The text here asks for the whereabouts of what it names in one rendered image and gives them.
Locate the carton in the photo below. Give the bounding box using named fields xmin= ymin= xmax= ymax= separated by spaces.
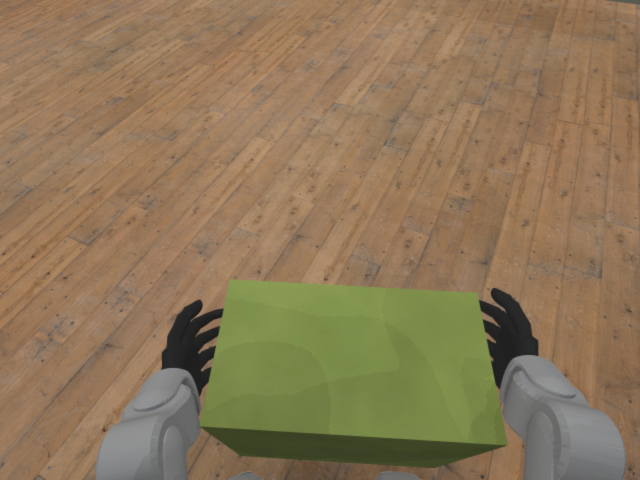
xmin=199 ymin=279 xmax=508 ymax=468

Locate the robot left forearm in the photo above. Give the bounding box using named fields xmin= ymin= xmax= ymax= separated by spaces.
xmin=96 ymin=368 xmax=201 ymax=480

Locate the robot left hand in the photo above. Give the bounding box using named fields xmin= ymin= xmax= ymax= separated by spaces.
xmin=161 ymin=300 xmax=224 ymax=397

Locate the robot right forearm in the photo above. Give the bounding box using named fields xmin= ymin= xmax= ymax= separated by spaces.
xmin=500 ymin=355 xmax=626 ymax=480

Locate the robot right hand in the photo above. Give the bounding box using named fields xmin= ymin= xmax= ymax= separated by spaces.
xmin=479 ymin=288 xmax=538 ymax=389

